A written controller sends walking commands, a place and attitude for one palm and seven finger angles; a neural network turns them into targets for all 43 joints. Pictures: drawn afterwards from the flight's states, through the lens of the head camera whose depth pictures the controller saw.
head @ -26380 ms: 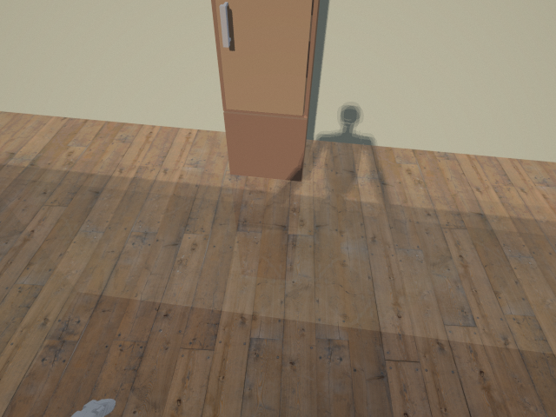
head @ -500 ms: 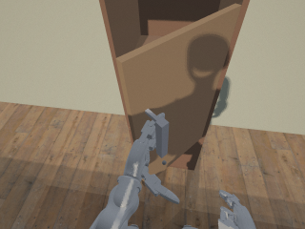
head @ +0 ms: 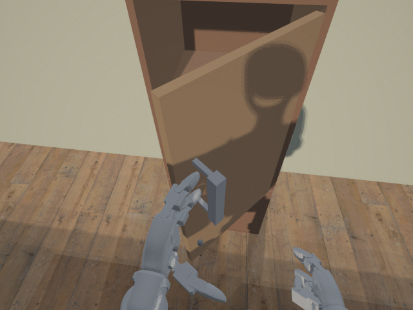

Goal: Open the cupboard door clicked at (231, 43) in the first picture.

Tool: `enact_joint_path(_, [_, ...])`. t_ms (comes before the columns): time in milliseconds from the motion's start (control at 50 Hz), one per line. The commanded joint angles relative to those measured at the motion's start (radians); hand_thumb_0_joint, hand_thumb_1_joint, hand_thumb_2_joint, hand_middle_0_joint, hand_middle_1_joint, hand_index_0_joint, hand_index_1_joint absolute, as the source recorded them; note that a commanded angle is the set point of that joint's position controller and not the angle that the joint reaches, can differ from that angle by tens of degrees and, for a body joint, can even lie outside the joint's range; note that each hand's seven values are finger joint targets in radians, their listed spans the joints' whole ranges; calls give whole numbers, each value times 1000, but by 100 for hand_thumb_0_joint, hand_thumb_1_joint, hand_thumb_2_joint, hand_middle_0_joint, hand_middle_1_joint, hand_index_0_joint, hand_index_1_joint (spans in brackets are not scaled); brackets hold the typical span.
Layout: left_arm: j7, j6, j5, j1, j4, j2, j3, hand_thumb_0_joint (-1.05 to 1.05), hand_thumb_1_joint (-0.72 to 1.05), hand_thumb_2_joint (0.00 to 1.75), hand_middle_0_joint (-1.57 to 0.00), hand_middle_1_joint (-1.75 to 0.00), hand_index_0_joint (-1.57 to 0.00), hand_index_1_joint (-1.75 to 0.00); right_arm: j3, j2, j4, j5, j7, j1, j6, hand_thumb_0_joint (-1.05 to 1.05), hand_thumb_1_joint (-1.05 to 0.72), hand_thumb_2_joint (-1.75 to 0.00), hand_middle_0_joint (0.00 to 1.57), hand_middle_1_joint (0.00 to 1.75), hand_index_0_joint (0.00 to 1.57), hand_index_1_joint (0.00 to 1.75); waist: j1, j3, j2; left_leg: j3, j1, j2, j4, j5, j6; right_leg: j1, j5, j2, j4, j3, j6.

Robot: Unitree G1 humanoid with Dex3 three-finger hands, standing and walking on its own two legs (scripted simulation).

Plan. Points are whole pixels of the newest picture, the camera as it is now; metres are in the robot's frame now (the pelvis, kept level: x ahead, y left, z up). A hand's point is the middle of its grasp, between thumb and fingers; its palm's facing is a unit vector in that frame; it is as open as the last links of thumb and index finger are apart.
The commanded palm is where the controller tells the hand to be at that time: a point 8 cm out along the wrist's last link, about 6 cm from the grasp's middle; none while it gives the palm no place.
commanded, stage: slide the hand sideways off the handle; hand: left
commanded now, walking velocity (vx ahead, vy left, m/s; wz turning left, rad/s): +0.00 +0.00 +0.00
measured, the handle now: (207, 192) +0.31 +0.02 +0.08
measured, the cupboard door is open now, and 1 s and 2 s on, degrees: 50 50 50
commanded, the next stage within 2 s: draw the hand back to the body in 0.48 s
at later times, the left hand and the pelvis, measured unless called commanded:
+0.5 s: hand (160, 269) +0.18 +0.08 +0.08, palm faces -0.09 -1.00 -0.03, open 16.2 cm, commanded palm +0.16 +0.13 +0.08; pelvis +0.00 -0.01 -0.01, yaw +1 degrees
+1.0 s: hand (112, 264) +0.17 +0.14 +0.12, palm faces -0.11 -0.99 -0.08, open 16.3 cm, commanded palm +0.15 +0.20 +0.13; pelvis +0.00 +0.02 +0.00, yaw +1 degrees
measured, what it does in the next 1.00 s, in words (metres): stands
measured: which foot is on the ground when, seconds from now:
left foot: down 0.00-1.00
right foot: down 0.00-1.00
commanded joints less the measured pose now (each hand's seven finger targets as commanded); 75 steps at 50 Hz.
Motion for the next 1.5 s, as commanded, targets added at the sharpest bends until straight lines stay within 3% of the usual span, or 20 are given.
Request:
enact_joint_path(0, [2,-77,-11,-16,-282,-28,42,0,-50,30,-15,-30,-15,-30,-37,-89,-185,-4,-9,-68,-63,0,-90,-90,20,30,20,30,0,-155,-83,7,31,-9,-106,223,24,125,292,-11,-144,13,0])
enact_joint_path(160, [-55,-88,-52,154,-352,56,146,0,-50,30,-15,-30,-15,-30,-39,-91,-199,-2,-20,-52,-71,0,-90,-90,20,30,20,30,6,-183,-115,13,-8,-12,-76,254,21,161,406,-19,-123,34,17])
enact_joint_path(320, [-118,-124,-86,269,-436,81,162,0,-50,30,-15,-30,-15,-30,-48,-100,-216,3,-26,-31,-96,0,-90,-90,20,30,20,30,-9,-168,-90,5,-39,-12,-39,255,22,122,424,-21,-100,38,28])
enact_joint_path(420, [-182,-147,-115,300,-451,113,184,0,-50,30,-15,-30,-15,-30,-53,-112,-215,9,-37,-21,-114,0,-90,-90,20,30,20,30,-18,-154,-90,0,-81,-13,-15,202,24,84,334,-25,-104,51,32])
enact_joint_path(500, [-209,-149,-128,214,-461,117,167,0,-50,30,-15,-30,-15,-30,-50,-122,-214,14,-48,-24,-135,0,-90,-90,20,30,20,30,-35,-125,-59,-6,-101,-13,0,137,27,20,161,-23,-119,58,22])
enact_joint_path(560, [-200,-131,-139,218,-443,130,202,0,-50,30,-15,-30,-15,-30,-51,-120,-217,14,-54,-18,-141,0,-90,-90,20,30,20,30,-25,-148,-87,-6,-111,-13,0,112,26,19,100,-23,-127,59,21])
enact_joint_path(600, [-182,-112,-141,228,-475,198,281,0,-50,30,-15,-30,-15,-30,-52,-121,-225,17,-59,-26,-134,0,-90,-90,20,30,20,30,4,-181,-78,0,-102,-12,-15,121,26,63,86,-21,-134,63,16])
enact_joint_path(640, [-168,-93,-145,225,-509,200,295,0,-50,30,-15,-30,-15,-30,-47,-113,-234,24,-62,-35,-133,0,-90,-90,20,30,20,30,12,-196,-43,4,-74,-13,-38,134,26,84,107,-18,-136,54,14])
enact_joint_path(700, [-166,-60,-173,243,-527,202,326,0,-50,30,-15,-30,-15,-30,-41,-114,-228,33,-68,-44,-137,0,-90,-90,20,30,20,30,18,-181,-50,-2,-40,-8,-70,156,28,104,146,-7,-149,26,14])
enact_joint_path(800, [-221,0,-213,267,-516,174,295,0,-50,30,-15,-30,-15,-30,-31,-126,-209,42,-75,-44,-163,0,-90,-90,20,30,20,30,-7,-86,-60,-16,-13,1,-113,154,29,91,160,0,-180,-4,22])
enact_joint_path(880, [-246,47,-210,232,-516,239,361,0,-50,30,-15,-30,-15,-30,-28,-135,-200,42,-87,-42,-172,0,-90,-90,20,30,20,30,-7,-34,-65,-24,-4,9,-144,103,30,71,76,-1,-206,-9,22])
enact_joint_path(940, [-245,60,-222,207,-560,261,411,0,-50,30,-15,-30,-15,-30,-23,-131,-199,45,-91,-51,-180,0,-90,-90,20,30,20,30,10,-61,8,-25,42,9,-165,134,26,98,104,3,-199,-23,14])
enact_joint_path(1000, [-248,61,-258,187,-590,293,474,0,-43,33,-15,-30,-15,-30,-19,-133,-186,48,-96,-56,-192,0,-90,-90,20,30,20,30,22,-94,19,-35,74,11,-182,169,20,136,142,9,-200,-37,10])
enact_joint_path(1060, [-270,60,-284,173,-621,281,474,0,-32,37,-16,-30,-16,-30,-15,-135,-173,55,-97,-52,-212,0,-90,-90,20,30,20,30,18,-106,46,-48,118,15,-201,228,10,151,201,15,-194,-54,10])
enact_joint_path(1080, [-150,86,-151,176,-701,380,476,0,-29,39,-16,-30,-16,-30,-13,-119,-187,36,-123,-46,-200,0,-90,-90,20,30,20,30,63,-103,79,-58,112,33,-256,256,8,200,205,-12,-230,-5,-2])
enact_joint_path(1100, [-94,113,-131,213,-649,327,466,0,-26,40,-16,-30,-16,-30,-3,-107,-171,30,-127,-42,-199,0,-90,-90,20,30,20,30,45,-46,46,-62,105,32,-272,226,3,186,176,-9,-255,-14,-2])
enact_joint_path(1140, [-58,141,-116,249,-615,272,428,0,-18,43,-16,-30,-16,-30,-5,-113,-153,25,-126,-33,-190,0,-90,-90,20,30,20,30,32,0,47,-73,109,40,-289,258,-2,191,192,-11,-262,-26,0])
enact_joint_path(1260, [-7,144,-89,204,-557,337,518,0,2,52,-17,-30,-17,-30,-5,-115,-107,15,-137,-71,-175,0,-90,-90,20,30,20,30,38,9,-27,-49,187,37,-351,261,5,279,214,-15,-345,-26,5])
enact_joint_path(1380, [23,121,-87,144,-624,388,589,0,23,62,-18,-30,-18,-30,3,-114,-56,11,-141,-97,-204,0,-90,-90,20,30,20,30,48,-27,88,-63,290,41,-420,355,-10,364,258,-18,-393,-25,0])
enact_joint_path(1480, [29,117,-92,135,-578,404,645,0,41,69,-18,-30,-18,-30,-4,-123,-8,7,-134,-109,-221,0,-90,-90,20,30,20,30,51,1,51,-64,338,49,-460,454,-24,405,312,-12,-435,-32,4])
